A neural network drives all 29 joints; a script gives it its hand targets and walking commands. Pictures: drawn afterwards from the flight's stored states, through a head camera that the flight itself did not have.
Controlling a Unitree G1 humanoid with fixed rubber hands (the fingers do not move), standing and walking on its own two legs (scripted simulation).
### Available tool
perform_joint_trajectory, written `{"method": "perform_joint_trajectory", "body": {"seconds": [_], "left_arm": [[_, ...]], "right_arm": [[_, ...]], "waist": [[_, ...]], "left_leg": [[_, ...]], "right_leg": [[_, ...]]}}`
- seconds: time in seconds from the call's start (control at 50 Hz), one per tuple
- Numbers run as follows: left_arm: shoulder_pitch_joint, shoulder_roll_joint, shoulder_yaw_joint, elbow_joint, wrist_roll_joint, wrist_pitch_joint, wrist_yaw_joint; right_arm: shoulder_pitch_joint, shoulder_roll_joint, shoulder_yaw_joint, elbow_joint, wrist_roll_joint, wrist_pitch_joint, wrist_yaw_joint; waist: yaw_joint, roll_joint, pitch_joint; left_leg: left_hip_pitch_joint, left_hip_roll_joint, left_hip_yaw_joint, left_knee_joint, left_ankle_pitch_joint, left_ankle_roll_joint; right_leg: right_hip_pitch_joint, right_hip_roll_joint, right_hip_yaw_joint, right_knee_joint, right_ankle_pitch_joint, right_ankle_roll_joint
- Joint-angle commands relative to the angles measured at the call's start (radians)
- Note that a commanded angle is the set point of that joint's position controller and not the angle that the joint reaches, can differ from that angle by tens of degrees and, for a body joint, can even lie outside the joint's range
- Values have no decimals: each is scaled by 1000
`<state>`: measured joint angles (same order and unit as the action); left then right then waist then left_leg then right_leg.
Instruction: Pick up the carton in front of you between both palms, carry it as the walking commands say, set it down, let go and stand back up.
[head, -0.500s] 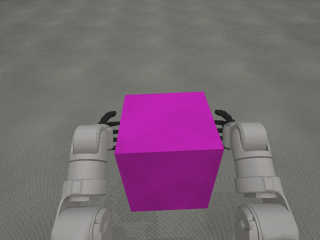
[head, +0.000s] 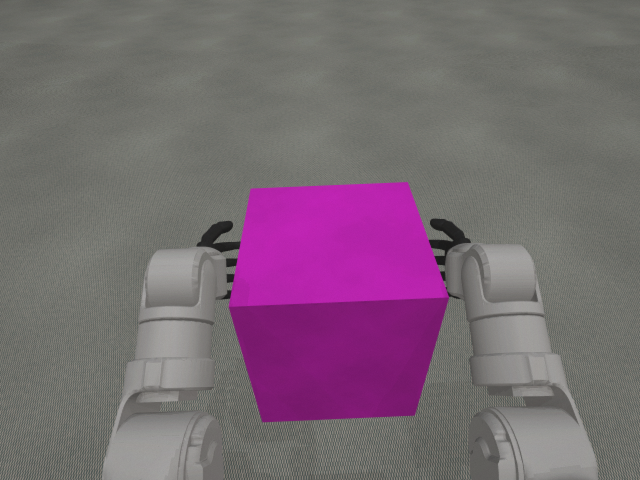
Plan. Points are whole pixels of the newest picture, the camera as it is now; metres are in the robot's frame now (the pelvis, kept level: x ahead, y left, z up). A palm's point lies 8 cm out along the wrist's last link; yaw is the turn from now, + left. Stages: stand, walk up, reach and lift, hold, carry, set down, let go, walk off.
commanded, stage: carry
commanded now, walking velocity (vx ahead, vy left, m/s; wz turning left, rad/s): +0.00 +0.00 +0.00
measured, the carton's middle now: (334, 303) +0.35 +0.00 +0.05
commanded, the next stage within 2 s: none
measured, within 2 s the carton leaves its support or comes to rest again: neither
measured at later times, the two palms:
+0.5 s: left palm (211, 264) +0.36 +0.15 +0.13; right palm (457, 263) +0.35 -0.15 +0.13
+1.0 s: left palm (234, 184) +0.54 +0.15 +0.12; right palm (424, 179) +0.54 -0.15 +0.12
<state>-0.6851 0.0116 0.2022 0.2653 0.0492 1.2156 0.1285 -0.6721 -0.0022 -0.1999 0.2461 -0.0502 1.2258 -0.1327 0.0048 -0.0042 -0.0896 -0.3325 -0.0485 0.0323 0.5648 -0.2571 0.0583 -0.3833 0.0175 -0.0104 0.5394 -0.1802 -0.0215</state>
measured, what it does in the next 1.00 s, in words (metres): walks ahead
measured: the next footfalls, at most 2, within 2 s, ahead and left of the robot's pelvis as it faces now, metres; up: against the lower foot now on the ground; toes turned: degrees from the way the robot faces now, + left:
left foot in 1.06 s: +0.38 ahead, +0.10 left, +0.00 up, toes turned +7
right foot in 1.54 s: +0.70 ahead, -0.10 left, +0.00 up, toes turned -12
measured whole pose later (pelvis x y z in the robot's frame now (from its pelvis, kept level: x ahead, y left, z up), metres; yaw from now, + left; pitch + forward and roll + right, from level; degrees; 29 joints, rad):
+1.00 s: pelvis +0.18 +0.00 +0.01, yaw -1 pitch +5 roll +0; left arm -0.67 -0.02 0.21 0.12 0.05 1.22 0.14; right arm -0.67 0.00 -0.22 0.11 -0.05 1.24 -0.13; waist 0.04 0.00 -0.05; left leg -0.61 0.04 0.11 0.60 -0.14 0.01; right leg -0.09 -0.01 -0.07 0.37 -0.37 -0.02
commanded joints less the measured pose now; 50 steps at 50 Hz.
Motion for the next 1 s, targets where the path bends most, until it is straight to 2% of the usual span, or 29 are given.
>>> {"method": "perform_joint_trajectory", "body": {"seconds": [0.0,0.34,0.38,0.42,0.44,0.46,0.48,0.5,0.52,0.56,0.58,0.6,0.62,0.64,0.66,0.68,0.7,0.72,0.76,0.8,0.84,0.92,0.96,0.98], "left_arm": [[-737,-1139,-547,-129,-416,-24,-242],[-737,-1139,-548,-130,-415,-23,-241],[-741,-1141,-552,-133,-418,-24,-241],[-748,-1144,-552,-136,-419,-24,-241],[-757,-1142,-552,-135,-416,-25,-241],[-759,-1142,-550,-130,-414,-25,-240],[-756,-1137,-547,-120,-411,-24,-240],[-747,-1135,-544,-107,-409,-23,-241],[-745,-1136,-542,-100,-410,-23,-243],[-731,-1141,-537,-86,-411,-23,-244],[-714,-1141,-531,-80,-410,-24,-243],[-696,-1140,-522,-71,-406,-23,-242],[-661,-1126,-508,-55,-393,-22,-241],[-633,-1103,-498,-46,-378,-26,-239],[-653,-1101,-492,-61,-370,-28,-238],[-688,-1105,-499,-96,-375,-32,-237],[-726,-1113,-519,-142,-391,-36,-236],[-773,-1123,-544,-192,-412,-41,-234],[-840,-1132,-582,-282,-454,-44,-227],[-817,-1125,-595,-307,-463,-36,-221],[-763,-1124,-601,-294,-457,-25,-224],[-720,-1123,-615,-271,-447,-17,-240],[-712,-1125,-620,-259,-441,-16,-245],[-704,-1128,-622,-251,-438,-17,-247]], "right_arm": [[-754,1106,542,-128,400,-37,240],[-754,1106,543,-129,400,-36,240],[-758,1106,543,-134,400,-36,241],[-760,1105,542,-131,400,-36,240],[-768,1104,542,-131,400,-36,240],[-774,1099,542,-132,398,-36,240],[-769,1095,543,-126,395,-36,239],[-763,1094,543,-123,394,-38,239],[-767,1094,545,-129,394,-40,238],[-787,1103,559,-145,407,-44,236],[-791,1111,565,-151,415,-45,235],[-782,1118,566,-146,418,-45,235],[-769,1122,564,-130,416,-43,235],[-753,1130,554,-118,414,-41,238],[-780,1127,555,-118,416,-43,240],[-790,1134,560,-117,423,-45,242],[-785,1146,564,-122,429,-47,243],[-787,1154,568,-134,434,-48,241],[-799,1157,585,-182,442,-44,228],[-775,1139,588,-210,437,-35,211],[-719,1112,581,-211,409,-26,201],[-688,1088,593,-216,382,-21,200],[-684,1085,598,-214,379,-21,205],[-685,1081,599,-212,379,-22,208]], "waist": [[0,7,-372],[-1,7,-372],[-4,19,-370],[-15,59,-323],[-30,85,-291],[-48,127,-258],[-58,153,-240],[-60,155,-236],[-65,142,-240],[-50,131,-272],[-34,119,-296],[-14,89,-329],[15,-28,-368],[42,-250,-335],[58,-218,-306],[69,-125,-288],[64,-57,-291],[60,-38,-296],[58,-90,-291],[64,-107,-295],[45,-112,-299],[60,-133,-277],[54,-155,-277],[41,-160,-294]], "left_leg": [[105,166,-130,-90,137,19],[108,167,-130,-91,145,18],[100,160,-140,-128,-39,25],[90,177,-205,-193,-331,54],[106,211,-269,-233,-413,78],[138,258,-337,-267,-448,111],[163,305,-392,-275,-437,146],[174,323,-414,-273,-395,167],[187,319,-401,-259,-318,174],[171,281,-304,-189,-127,157],[113,243,-230,-135,-88,130],[-1,205,-162,-47,-101,98],[-173,132,-76,131,-142,51],[-461,25,27,327,-266,6],[-572,43,2,437,-325,1],[-607,66,-17,520,-309,0],[-606,86,-22,555,-262,-2],[-595,104,-26,553,-204,-8],[-553,101,-4,508,-103,-30],[-524,101,10,448,-54,-50],[-475,111,28,331,5,-62],[-332,77,96,82,124,-56],[-229,54,125,-25,155,-44],[-142,34,145,-71,159,-35]], "right_leg": [[158,-134,108,-52,77,-39],[161,-133,107,-51,81,-38],[142,-116,92,-54,-75,-40],[60,-72,59,-15,-303,-42],[-9,-44,29,45,-323,-39],[-86,-7,-26,123,-288,-34],[-143,-1,-57,184,-237,-30],[-165,-11,-61,189,-227,-31],[-163,-7,-68,172,-229,-32],[-58,15,-105,71,-191,-38],[66,23,-120,-10,-163,-42],[244,-7,-73,-58,-140,-53],[430,-132,143,-136,-230,-98],[578,-354,510,-216,-287,-195],[605,-413,608,-221,-241,-255],[599,-396,577,-196,-170,-268],[576,-369,507,-187,-134,-250],[555,-339,441,-195,-140,-224],[507,-279,316,-219,-51,-201],[503,-263,252,-220,81,-206],[515,-266,198,-235,216,-189],[517,-234,89,-220,412,-139],[506,-227,49,-199,457,-113],[495,-224,24,-151,551,-98]]}}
